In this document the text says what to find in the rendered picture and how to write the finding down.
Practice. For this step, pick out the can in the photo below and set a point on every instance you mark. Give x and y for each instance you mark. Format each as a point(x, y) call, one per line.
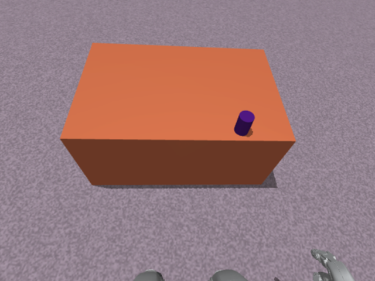
point(244, 123)

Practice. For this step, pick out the right robot hand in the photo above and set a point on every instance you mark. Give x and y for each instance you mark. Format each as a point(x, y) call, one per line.
point(337, 271)

